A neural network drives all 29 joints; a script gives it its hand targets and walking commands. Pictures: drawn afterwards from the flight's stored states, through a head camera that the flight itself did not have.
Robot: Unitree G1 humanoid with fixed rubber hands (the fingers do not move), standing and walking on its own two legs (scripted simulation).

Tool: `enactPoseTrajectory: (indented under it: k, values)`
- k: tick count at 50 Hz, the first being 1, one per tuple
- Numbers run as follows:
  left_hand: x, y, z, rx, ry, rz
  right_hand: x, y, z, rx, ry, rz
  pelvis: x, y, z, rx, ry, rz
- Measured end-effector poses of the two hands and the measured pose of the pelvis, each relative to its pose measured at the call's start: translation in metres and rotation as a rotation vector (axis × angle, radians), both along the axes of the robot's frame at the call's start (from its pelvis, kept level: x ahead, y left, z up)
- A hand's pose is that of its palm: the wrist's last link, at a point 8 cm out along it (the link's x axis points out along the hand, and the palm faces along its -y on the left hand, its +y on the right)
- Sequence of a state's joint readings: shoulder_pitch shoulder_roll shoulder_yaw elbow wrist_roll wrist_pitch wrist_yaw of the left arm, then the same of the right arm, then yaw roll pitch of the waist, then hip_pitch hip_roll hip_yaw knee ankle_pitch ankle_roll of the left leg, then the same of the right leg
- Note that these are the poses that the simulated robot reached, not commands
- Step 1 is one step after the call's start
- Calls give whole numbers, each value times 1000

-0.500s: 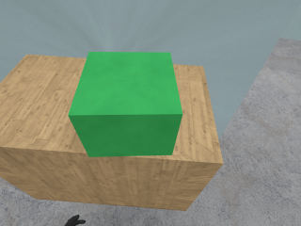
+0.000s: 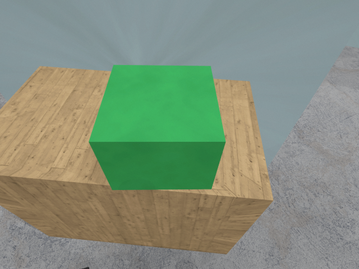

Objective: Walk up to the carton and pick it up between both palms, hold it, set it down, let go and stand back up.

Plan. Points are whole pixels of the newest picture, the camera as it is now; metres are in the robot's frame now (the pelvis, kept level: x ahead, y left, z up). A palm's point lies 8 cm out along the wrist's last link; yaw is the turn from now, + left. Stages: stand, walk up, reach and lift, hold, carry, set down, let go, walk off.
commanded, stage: walk up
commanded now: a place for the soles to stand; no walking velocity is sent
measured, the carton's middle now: (162, 126) +0.47 +0.05 +0.02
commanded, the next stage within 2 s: reach and lift in 1.18 s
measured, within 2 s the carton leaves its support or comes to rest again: neither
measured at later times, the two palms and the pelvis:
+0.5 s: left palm out of the picture +0.06 +0.24 -0.13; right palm out of the picture +0.04 -0.25 -0.14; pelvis +0.02 +0.00 +0.00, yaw +1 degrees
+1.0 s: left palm out of the picture +0.07 +0.24 -0.13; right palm out of the picture +0.06 -0.25 -0.14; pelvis +0.04 +0.00 +0.00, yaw +2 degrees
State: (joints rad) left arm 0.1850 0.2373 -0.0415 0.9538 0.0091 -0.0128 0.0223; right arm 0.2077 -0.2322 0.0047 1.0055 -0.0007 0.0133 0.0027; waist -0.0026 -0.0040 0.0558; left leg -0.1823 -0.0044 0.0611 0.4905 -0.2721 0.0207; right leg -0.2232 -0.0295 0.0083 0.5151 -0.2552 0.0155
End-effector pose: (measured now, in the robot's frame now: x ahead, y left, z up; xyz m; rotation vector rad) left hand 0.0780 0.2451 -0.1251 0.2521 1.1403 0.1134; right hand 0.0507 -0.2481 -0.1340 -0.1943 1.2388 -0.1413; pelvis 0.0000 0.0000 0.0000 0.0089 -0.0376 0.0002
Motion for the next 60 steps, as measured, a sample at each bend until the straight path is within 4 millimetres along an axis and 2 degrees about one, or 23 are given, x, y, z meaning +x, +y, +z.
enactPoseTrajectory:
  k: [7, 18, 39, 60]
  values:
    - [-10, 2, -2, 0, 29, 5, -7, -1, 0, -6, 23, 0, 0, 1, 1, 0, 0, 3]
    - [-25, -3, -6, -11, 97, 18, -18, 1, -1, -1, 70, 0, 13, -1, 3, -3, 7, 7]
    - [-5, -8, -8, -13, 98, 32, 1, -1, -3, -11, 87, 17, 33, -5, 2, -9, 3, 20]
    - [-12, -7, -11, -18, 143, 63, 5, 0, -3, -16, 108, 30, 39, -4, 2, -12, 4, 35]
